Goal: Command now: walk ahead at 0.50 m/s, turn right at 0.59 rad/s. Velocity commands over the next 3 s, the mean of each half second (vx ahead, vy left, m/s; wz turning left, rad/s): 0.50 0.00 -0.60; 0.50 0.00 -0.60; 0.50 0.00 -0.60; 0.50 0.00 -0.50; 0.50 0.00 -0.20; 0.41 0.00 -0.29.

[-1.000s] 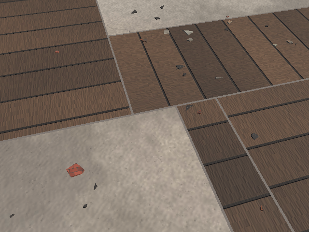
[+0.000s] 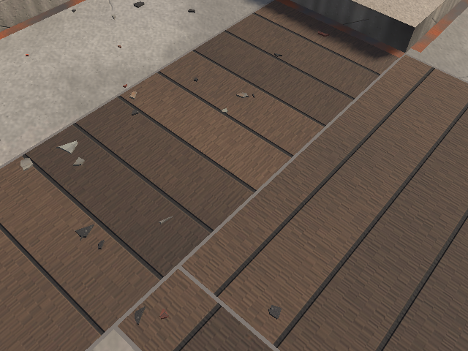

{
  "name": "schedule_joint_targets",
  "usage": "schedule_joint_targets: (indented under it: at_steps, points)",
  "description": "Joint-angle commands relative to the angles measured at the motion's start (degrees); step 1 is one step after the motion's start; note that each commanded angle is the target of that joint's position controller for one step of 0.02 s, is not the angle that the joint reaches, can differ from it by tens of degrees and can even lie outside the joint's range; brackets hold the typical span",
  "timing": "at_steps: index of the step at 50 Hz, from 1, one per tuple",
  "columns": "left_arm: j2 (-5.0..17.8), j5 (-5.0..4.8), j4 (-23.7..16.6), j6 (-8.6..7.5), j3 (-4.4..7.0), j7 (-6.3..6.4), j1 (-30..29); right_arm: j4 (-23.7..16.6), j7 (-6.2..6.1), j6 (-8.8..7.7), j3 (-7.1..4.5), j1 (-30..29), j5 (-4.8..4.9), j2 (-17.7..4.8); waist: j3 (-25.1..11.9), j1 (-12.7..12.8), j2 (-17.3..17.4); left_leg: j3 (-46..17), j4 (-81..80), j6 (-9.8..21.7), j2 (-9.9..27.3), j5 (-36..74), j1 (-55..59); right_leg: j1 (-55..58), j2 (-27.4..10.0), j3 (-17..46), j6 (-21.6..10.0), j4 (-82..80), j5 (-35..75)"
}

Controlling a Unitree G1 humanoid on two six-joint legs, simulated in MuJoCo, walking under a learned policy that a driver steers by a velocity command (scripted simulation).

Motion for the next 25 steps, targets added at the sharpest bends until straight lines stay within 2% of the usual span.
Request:
schedule_joint_targets:
  at_steps: [1, 3, 6, 10, 14, 15, 16, 17, 18, 19, 20, 21, 22, 23, 24, 25]
  points:
    - [2.4, 0.69, -3.64, 1.0, 0.27, -1.31, 1.61, -0.53, 0.19, -1.68, -1.7, 5.97, 0.74, -5.81, -2.36, -1.77, 8.58, -14.68, -16.84, 6.78, 15.52, 4.47, 9.85, -10.92, -5.26, 1.11, 0.99, 1.45, 3.26]
    - [1.78, 0.59, -5.26, 1.45, 0.02, -1.9, -1.66, 0.32, 0.57, -2.48, -2.06, 7.05, 1.18, -6.3, -1.97, -1.71, 8.13, -10.74, -18.33, 7.54, 16.04, 8.62, 10.87, -14.16, -6.11, 0.9, 1.43, 0.27, 6.06]
    - [1.13, 0.58, -7.61, 1.53, -0.38, -2.52, -7.44, 1.48, 0.66, -2.49, -2.33, 8.54, 1.08, -6.42, -0.5, -2.43, 7.49, -5.1, -19.81, 7.75, 15.63, 10.7, 12.43, -18.6, -7.05, 0.03, 2.39, -4.75, 11.43]
    - [-0.67, 0.35, -10.17, 1.06, -1.44, -3.47, -14.69, 2.62, 0.68, -2.32, -2.66, 9.76, 1.03, -7.05, 0.91, -3.79, 7.41, 2.26, -19.5, 6.27, 14.09, 13.39, 12.77, -15.59, -7.17, -3.52, 2.18, -18.32, 19.36]
    - [-0.25, 0.8, -12.43, 1.08, -1.62, -3.95, -19.87, 4.18, 0.18, -1.59, -3.3, 12.75, 1.07, -8.96, 2.23, -5.21, 7.48, 5.5, -17.53, 4.96, 15.93, 17.63, 17.29, -12.2, -6.11, -7.79, -0.09, -27.22, 15.36]
    - [0.07, 1.04, -12.78, 1.11, -1.49, -3.85, -20.25, 4.66, 0.04, -1.14, -3.42, 13.5, 1.05, -9.47, 2.17, -5.24, 7.57, 6.34, -15.62, 4.61, 16.4, 21.64, 19.27, -11.44, -5.26, -8.68, -0.98, -28.67, 12.72]
    - [0.42, 1.26, -12.83, 1.13, -1.29, -3.6, -19.69, 5.05, -0.12, -0.69, -3.56, 13.89, 0.99, -10.21, 1.44, -4.77, 7.9, 7.58, -12.12, 4.18, 16.58, 30.07, 20.97, -9.34, -3.71, -9.75, -2.05, -29.96, 9.48]
    - [0.95, 1.46, -12.39, 1.07, -0.94, -3.23, -17.54, 5.37, -0.29, -0.21, -3.74, 14.19, 0.95, -11.16, -0.42, -3.65, 8.42, 8.76, -6.5, 3.82, 16.7, 40.08, 22.26, -5.78, -1.5, -10.83, -3.27, -30.91, 6.13]
    - [1.83, 1.61, -10.96, 0.69, -0.32, -2.75, -12.14, 5.47, -0.39, 0.36, -3.81, 14.26, 1.01, -11.85, -3.82, -1.22, 8.14, 9.79, 2.65, 3.58, 16.47, 46.44, 22.19, 0.47, 1.06, -11.21, -4.76, -32.79, 4.46]
    - [3.32, 1.99, -7.61, 0.13, 0.72, -1.97, -2.07, 4.9, -0.4, 0.79, -3.59, 13.7, 1.15, -11.68, -9.65, 3.24, 5.41, 11.35, 16.29, 2.2, 15.02, 42.52, 16.95, 13.4, 2.88, -10.31, -6.58, -36.89, 6.56]
    - [9.23, 2.42, -6.32, 0.11, 2.59, -0.93, 5.2, 2.12, 0.02, 0.63, -2.58, 14.98, 1.55, -8.2, -17.09, 5.33, -2.91, 11.54, 34.9, -0.29, 12.47, 20.55, -0.04, 31.17, -9.67, 7.66, -10.84, -39.38, -4.19]
    - [14.65, 0.06, -7.72, 0.65, 3.83, -0.38, 3.29, -2.35, 0.9, 0.17, -2.24, 12.51, 1.06, -5.55, -21.02, 2.45, -13.15, 5.09, 51.95, -3.53, 0.78, -21.15, -20.39, 41.02, -22.86, 38.59, -17.4, -47.88, -1.2]
    - [13.3, -0.54, -7.66, 1.17, 3.71, 0.16, 5.11, -3.62, 1.0, -0.08, -2.8, 5.66, 0.5, -9.22, -17.24, 5.55, -3.68, -3.69, 53.94, -3.15, 2.76, -17.57, -26.91, 39.8, -21.93, 34.91, -17.2, -49.37, 8.51]
    - [10.57, -0.8, -6.4, 1.04, 3.04, 0.75, 3.1, -3.84, 1.14, -0.68, -2.16, 4.45, 1.31, -7.43, -10.38, 3.4, -1.28, -4.43, 50.94, -2.57, 5.42, -12.33, -27.22, 33.33, -20.52, 25.96, -16.3, -48.5, 16.29]
    - [7.47, -0.95, -6.07, 0.67, 2.18, 0.97, 0.71, -2.79, 1.0, -0.95, -1.89, 5.88, 1.3, -6.86, -5.73, 0.34, 1.57, -4.63, 44.4, -2.37, 7.42, -9.94, -23.11, 24.91, -17.34, 20.29, -13.76, -49.12, 23.74]
    - [6.0, -1.21, -6.11, 0.21, 1.63, 1.16, -1.48, -2.67, 0.99, -0.27, -1.96, 6.43, 0.38, -6.84, -3.96, -2.0, 1.61, -5.18, 40.78, -2.76, 8.3, -9.94, -19.3, 19.44, -14.37, 16.8, -12.3, -49.87, 27.27]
